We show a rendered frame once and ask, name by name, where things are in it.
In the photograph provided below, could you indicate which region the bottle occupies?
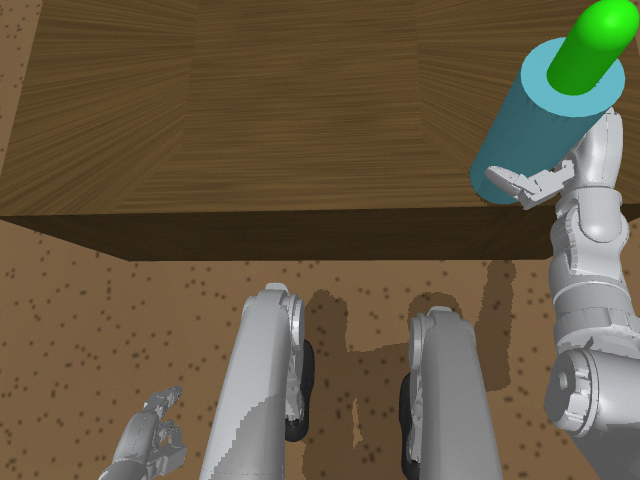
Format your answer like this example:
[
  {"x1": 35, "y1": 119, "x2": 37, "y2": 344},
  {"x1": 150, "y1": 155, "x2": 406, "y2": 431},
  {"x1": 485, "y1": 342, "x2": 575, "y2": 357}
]
[{"x1": 470, "y1": 0, "x2": 640, "y2": 204}]

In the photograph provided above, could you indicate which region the left robot hand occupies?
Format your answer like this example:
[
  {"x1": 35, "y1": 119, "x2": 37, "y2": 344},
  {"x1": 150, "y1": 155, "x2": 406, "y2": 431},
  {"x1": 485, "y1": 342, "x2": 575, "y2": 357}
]
[{"x1": 112, "y1": 386, "x2": 188, "y2": 480}]

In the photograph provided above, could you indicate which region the left robot arm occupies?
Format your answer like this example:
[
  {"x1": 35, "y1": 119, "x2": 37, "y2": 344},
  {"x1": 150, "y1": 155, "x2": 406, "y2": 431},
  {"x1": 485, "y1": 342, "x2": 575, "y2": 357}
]
[{"x1": 98, "y1": 460, "x2": 148, "y2": 480}]

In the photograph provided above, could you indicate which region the left robot foot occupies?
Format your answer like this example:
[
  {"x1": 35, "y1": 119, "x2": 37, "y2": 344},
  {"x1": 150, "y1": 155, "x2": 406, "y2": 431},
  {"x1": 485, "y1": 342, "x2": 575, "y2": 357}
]
[{"x1": 285, "y1": 339, "x2": 315, "y2": 442}]

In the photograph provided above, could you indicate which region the right robot foot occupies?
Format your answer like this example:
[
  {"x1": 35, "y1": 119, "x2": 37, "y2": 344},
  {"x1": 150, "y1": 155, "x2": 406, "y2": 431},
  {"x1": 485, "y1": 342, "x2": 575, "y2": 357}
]
[{"x1": 399, "y1": 372, "x2": 420, "y2": 480}]

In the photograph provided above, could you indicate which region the right robot hand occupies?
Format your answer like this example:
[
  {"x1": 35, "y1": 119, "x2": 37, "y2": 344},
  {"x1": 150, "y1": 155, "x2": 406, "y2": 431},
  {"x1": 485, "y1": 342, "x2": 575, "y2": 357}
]
[{"x1": 485, "y1": 106, "x2": 623, "y2": 210}]

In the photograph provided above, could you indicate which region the right robot arm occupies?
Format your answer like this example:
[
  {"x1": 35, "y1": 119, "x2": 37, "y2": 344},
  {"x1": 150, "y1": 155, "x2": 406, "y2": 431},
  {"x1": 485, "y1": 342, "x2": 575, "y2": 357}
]
[{"x1": 544, "y1": 186, "x2": 640, "y2": 480}]

